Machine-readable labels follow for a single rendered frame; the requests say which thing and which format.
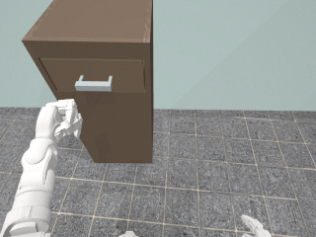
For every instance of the cabinet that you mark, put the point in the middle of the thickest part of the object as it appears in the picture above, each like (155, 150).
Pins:
(117, 126)

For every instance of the left robot hand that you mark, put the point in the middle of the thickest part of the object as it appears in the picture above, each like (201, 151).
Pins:
(51, 125)

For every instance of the right robot hand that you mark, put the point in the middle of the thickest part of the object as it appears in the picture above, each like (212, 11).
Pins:
(255, 226)

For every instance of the left robot forearm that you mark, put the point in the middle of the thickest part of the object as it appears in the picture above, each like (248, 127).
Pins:
(31, 212)

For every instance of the left robot shin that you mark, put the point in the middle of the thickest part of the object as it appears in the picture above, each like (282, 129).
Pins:
(129, 232)

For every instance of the handle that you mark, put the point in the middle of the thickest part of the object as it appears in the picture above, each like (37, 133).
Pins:
(105, 86)

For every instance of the drawer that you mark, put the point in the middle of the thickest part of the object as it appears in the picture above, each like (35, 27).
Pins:
(128, 74)

